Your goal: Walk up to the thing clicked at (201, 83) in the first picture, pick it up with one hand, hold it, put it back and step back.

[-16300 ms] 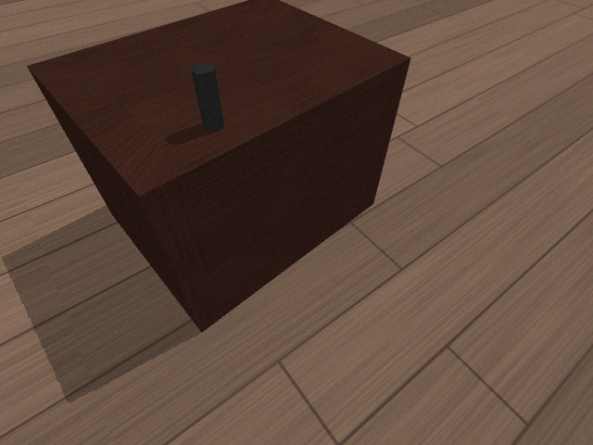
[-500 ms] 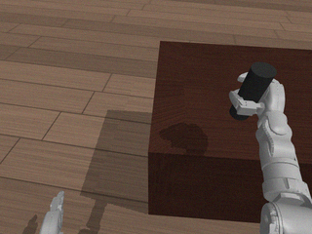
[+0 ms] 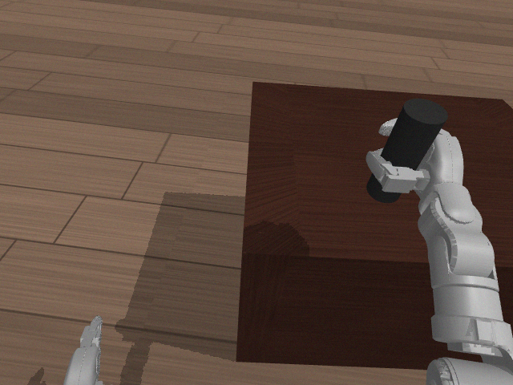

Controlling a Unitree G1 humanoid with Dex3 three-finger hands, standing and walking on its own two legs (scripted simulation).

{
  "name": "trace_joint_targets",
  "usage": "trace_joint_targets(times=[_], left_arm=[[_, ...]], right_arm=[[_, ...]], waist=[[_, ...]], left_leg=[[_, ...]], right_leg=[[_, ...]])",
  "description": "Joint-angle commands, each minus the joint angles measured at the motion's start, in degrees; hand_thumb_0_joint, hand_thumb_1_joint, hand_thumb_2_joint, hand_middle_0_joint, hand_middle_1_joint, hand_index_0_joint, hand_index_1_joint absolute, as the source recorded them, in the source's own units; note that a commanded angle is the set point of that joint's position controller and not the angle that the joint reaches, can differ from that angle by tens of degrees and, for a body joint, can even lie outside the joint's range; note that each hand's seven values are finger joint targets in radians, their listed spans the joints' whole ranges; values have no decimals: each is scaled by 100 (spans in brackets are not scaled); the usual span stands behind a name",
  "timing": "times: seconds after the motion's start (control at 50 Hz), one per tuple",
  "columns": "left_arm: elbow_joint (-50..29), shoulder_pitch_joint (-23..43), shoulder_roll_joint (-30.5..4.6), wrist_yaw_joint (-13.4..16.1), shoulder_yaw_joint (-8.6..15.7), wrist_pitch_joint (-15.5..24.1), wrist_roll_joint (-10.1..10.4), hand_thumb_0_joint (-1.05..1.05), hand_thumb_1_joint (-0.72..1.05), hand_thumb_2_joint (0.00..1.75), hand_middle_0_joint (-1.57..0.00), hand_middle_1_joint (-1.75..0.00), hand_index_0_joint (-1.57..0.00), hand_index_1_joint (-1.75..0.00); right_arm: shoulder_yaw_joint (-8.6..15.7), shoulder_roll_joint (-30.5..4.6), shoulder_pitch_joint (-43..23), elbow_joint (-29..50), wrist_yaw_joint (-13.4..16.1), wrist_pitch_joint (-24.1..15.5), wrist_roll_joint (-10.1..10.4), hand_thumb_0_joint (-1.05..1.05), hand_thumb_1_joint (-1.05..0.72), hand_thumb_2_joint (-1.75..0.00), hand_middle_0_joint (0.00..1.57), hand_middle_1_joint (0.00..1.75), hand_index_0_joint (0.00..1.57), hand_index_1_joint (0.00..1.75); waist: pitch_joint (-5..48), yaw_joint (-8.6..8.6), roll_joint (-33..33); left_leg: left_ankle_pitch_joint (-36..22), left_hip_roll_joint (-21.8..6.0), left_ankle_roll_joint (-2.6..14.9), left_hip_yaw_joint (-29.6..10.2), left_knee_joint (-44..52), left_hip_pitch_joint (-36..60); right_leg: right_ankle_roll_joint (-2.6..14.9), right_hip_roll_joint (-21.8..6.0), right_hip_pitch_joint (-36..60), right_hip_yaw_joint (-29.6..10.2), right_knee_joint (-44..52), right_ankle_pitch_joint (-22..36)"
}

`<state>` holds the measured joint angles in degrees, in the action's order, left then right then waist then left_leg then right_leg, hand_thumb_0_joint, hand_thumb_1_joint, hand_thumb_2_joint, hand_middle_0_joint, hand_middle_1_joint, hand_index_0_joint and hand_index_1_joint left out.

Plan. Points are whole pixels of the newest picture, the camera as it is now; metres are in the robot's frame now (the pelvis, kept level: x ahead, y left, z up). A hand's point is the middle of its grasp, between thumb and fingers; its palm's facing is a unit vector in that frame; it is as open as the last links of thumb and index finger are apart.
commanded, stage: lift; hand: right
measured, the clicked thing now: (401, 155) +0.37 -0.18 +0.21
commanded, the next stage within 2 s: hold in 0.30 s
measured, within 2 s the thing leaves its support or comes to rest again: neither
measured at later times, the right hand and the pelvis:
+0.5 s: hand (401, 157) +0.35 -0.17 +0.22, palm faces +0.17 +0.99 -0.02, open 7.2 cm; pelvis +0.00 +0.00 +0.00, yaw +0 degrees
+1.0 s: hand (415, 154) +0.34 -0.18 +0.24, palm faces +0.17 +0.99 -0.02, open 7.2 cm; pelvis +0.00 +0.00 +0.01, yaw -1 degrees
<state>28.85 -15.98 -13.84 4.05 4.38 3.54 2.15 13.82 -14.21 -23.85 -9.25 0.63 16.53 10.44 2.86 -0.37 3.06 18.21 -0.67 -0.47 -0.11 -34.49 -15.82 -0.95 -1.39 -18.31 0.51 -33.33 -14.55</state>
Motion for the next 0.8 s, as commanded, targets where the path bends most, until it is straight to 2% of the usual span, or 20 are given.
trace_joint_targets(times=[0.0,0.1,0.12,0.14,0.18,0.2,0.24,0.28,0.3,0.36,0.4,0.44,0.5,0.52,0.56,0.6,0.68,0.74,0.76,0.78], left_arm=[[-1046,636,-707,6,258,377,-8,0,-53,4,-4,-5,-4,-5],[-955,510,-700,17,321,400,11,0,-54,5,-4,-5,-4,-5],[-1032,560,-641,26,239,415,8,0,-54,5,-4,-5,-4,-5],[-1154,619,-818,46,412,444,19,0,-55,5,-4,-5,-4,-5],[-941,575,-659,46,284,448,6,0,-55,5,-4,-5,-4,-5],[-900,657,-701,58,311,466,5,0,-55,5,-4,-5,-4,-5],[-750,840,-464,32,101,517,2,0,-55,5,-4,-5,-4,-5],[-718,880,-561,38,183,512,0,0,-54,5,-4,-5,-4,-5],[-800,906,-520,25,83,533,-5,0,-54,5,-4,-5,-4,-5],[-742,778,-615,21,143,562,-17,0,-54,4,-5,-5,-5,-5],[-603,738,-560,4,128,566,-9,0,-54,4,-5,-5,-5,-5],[-531,763,-689,22,299,564,-8,0,-54,4,-5,-5,-5,-5],[-670,769,-830,34,435,599,-10,0,-54,5,-5,-5,-5,-5],[-490,635,-636,12,257,592,-4,0,-54,5,-5,-5,-5,-5],[-571,753,-627,17,282,625,2,0,-55,5,-5,-5,-5,-6],[-442,892,-496,-6,128,644,9,0,-55,5,-5,-5,-5,-6],[-441,896,-768,30,359,685,-6,0,-54,5,-5,-6,-5,-6],[-277,882,-631,-7,222,703,8,0,-54,5,-5,-6,-5,-5],[-315,985,-687,12,286,718,3,0,-54,5,-5,-6,-5,-6],[-409,990,-677,7,261,738,8,0,-54,5,-5,-6,-5,-5]], right_arm=[[545,-1302,-2322,1690,-12,-179,109,0,-43,-132,137,146,139,146],[606,-1302,-2314,2117,35,-72,202,0,-46,-132,138,145,140,145],[592,-1291,-2343,2046,31,-47,191,0,-46,-132,138,146,140,146],[559,-1278,-2332,2112,38,-11,178,0,-46,-132,137,145,139,145],[406,-1189,-2648,2497,47,8,170,0,-45,-130,135,143,137,143],[457,-1132,-2248,2128,54,78,173,0,-46,-128,134,141,136,141],[376,-1023,-2244,2196,37,159,181,0,-45,-130,134,142,136,142],[433,-1121,-2240,2197,19,251,147,0,-44,-130,134,143,136,143],[372,-1039,-2134,2065,-1,322,134,0,-44,-131,135,144,137,144],[481,-1146,-2298,2434,-25,347,158,0,-47,-131,135,143,137,143],[566,-1170,-2142,2454,-16,420,191,0,-49,-132,137,144,139,144],[704,-1332,-2149,2606,10,447,205,0,-50,-131,136,143,138,143],[669,-1310,-2178,2868,36,491,206,0,-49,-132,136,144,138,144],[620,-1238,-2251,2871,33,503,224,0,-50,-132,137,144,139,144],[584,-1145,-2105,2733,22,568,238,0,-47,-130,134,141,136,141],[500,-1075,-2074,2717,-19,635,241,0,-48,-131,134,142,137,142],[477,-1191,-2327,2820,-84,741,203,0,-46,-132,134,143,136,143],[533,-1144,-2213,2932,-134,843,254,0,-48,-130,133,141,135,141],[559,-1160,-2160,3021,-142,869,267,0,-49,-130,133,140,135,140],[648,-1165,-1947,2651,-138,947,271,0,-48,-131,133,141,135,141]], waist=[[1377,36,-252],[1203,51,-409],[1250,0,-486],[1233,7,-477],[1177,-5,-320],[1063,20,-399],[990,84,-290],[1144,70,-367],[1088,58,-429],[1449,88,-244],[1334,149,-172],[1310,158,-172],[1384,83,-204],[1197,90,-111],[1097,79,-294],[1014,130,-293],[1148,34,-199],[1196,129,-156],[1294,121,-214],[1309,127,-355]], left_leg=[[-1076,58,-39,214,704,39],[-990,26,-63,164,824,69],[-1066,21,-73,154,813,69],[-1045,53,-61,210,795,23],[-971,12,-50,146,849,-33],[-870,18,-52,167,892,-11],[-777,-12,-57,125,936,25],[-999,-28,-71,111,913,90],[-997,-4,-70,142,913,100],[-1317,60,-15,263,811,159],[-1417,70,0,309,801,224],[-1448,40,-20,286,826,298],[-1351,62,-12,283,849,254],[-1303,79,5,299,862,176],[-1200,83,-9,320,901,203],[-1137,82,-18,299,908,178],[-1156,80,-5,315,892,143],[-1292,70,-4,313,872,192],[-1328,60,-11,310,877,246],[-1426,81,-23,335,883,304]], right_leg=[[165,147,994,81,444,683],[173,164,958,98,504,628],[190,159,1038,88,479,684],[180,141,1091,71,524,675],[175,166,1109,82,514,630],[186,160,1053,64,553,564],[182,168,982,59,574,496],[191,180,1073,63,545,695],[188,173,1043,65,579,686],[168,130,1388,22,555,1051],[163,134,1309,24,558,1192],[174,165,1230,59,561,1174],[170,146,1336,54,614,1058],[164,133,1320,43,622,1045],[179,131,1196,27,653,936],[174,133,1165,35,669,863],[173,138,1315,2,674,903],[165,157,1342,8,630,1087],[172,163,1367,9,612,1120],[180,142,1372,4,608,1228]])
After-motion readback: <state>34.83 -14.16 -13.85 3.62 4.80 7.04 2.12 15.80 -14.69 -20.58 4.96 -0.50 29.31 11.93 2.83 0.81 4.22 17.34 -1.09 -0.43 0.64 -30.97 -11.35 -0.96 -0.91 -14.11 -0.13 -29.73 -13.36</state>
